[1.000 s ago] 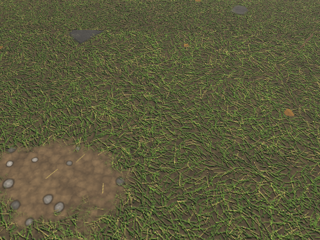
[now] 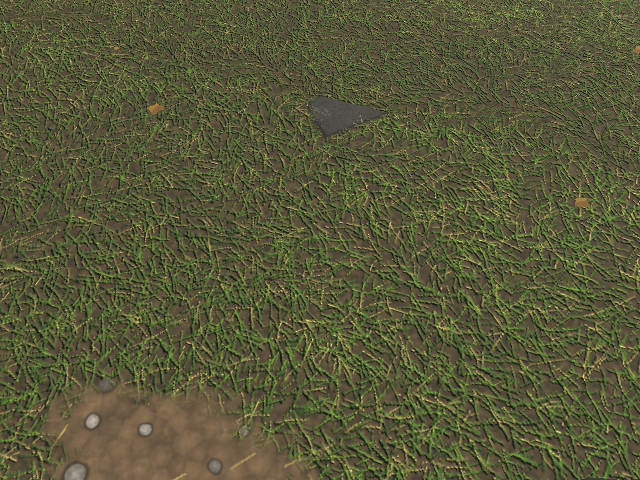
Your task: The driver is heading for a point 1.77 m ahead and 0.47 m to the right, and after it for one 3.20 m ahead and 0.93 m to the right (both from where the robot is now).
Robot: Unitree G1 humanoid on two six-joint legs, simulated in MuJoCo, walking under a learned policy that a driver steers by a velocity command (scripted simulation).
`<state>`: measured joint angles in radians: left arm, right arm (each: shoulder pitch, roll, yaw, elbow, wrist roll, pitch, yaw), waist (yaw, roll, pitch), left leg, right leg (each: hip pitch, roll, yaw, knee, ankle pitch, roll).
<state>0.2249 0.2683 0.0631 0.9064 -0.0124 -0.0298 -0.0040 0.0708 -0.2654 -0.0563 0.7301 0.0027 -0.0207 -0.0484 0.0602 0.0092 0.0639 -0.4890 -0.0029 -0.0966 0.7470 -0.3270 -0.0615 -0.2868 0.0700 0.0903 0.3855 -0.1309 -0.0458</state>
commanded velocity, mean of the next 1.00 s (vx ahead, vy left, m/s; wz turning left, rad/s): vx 0.03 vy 0.00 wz -0.41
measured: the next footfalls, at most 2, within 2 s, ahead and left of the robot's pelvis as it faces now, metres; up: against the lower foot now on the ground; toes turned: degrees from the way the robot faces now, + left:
left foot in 0.14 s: +0.12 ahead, +0.13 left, +0.00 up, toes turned -10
right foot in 0.54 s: +0.05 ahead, -0.13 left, +0.00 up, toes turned -21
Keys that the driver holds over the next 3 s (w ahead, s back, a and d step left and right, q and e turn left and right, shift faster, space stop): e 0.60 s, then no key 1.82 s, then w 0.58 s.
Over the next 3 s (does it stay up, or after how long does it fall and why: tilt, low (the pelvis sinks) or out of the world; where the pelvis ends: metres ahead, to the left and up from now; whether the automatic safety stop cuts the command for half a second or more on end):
stays up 0.20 -0.10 0.00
